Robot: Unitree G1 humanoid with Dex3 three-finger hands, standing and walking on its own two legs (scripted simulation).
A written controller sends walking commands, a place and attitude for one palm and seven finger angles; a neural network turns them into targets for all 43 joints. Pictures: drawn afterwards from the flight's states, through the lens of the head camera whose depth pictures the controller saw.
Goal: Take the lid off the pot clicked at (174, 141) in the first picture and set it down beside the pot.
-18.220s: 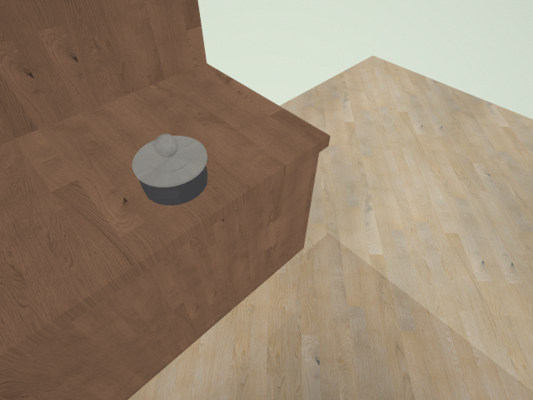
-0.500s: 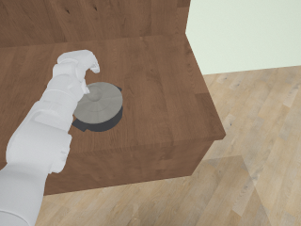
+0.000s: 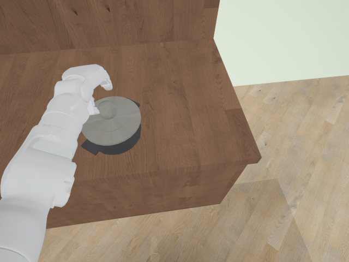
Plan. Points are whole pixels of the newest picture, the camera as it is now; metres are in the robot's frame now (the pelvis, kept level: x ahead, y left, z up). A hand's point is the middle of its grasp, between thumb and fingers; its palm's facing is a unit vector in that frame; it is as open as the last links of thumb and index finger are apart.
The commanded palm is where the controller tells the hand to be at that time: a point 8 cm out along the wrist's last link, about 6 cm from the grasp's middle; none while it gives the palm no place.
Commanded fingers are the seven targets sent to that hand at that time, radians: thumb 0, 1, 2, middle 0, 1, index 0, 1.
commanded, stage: lower the open fingers around the knob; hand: left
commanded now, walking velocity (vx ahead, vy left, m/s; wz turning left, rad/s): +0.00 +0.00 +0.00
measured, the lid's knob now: (107, 109) +0.52 +0.14 +0.00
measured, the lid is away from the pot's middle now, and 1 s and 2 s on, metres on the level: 0.00 0.00 0.00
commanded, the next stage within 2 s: close the fingers and squeeze the knob in 0.96 s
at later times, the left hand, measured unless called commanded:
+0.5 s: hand (102, 108) +0.49 +0.14 +0.05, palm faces -0.41 -0.07 -0.91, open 10.6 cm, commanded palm +0.51 +0.15 +0.10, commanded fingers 0.00 -0.32 1.35 -0.78 -0.08 -0.78 -0.08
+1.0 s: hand (101, 112) +0.49 +0.15 +0.03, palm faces -0.41 -0.07 -0.91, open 10.6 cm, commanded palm +0.51 +0.15 +0.08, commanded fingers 0.00 -0.32 1.35 -0.78 -0.08 -0.78 -0.08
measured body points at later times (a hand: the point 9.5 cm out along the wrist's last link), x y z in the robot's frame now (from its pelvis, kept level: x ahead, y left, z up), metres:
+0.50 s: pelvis -0.01 +0.00 -0.01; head +0.08 -0.02 +0.43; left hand +0.50 +0.15 +0.10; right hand -0.02 -0.28 -0.14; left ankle +0.01 +0.11 -0.73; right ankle -0.05 -0.13 -0.73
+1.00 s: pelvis -0.01 -0.01 -0.01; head +0.09 -0.01 +0.43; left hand +0.51 +0.15 +0.08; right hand -0.04 -0.28 -0.14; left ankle +0.01 +0.11 -0.73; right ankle -0.05 -0.13 -0.73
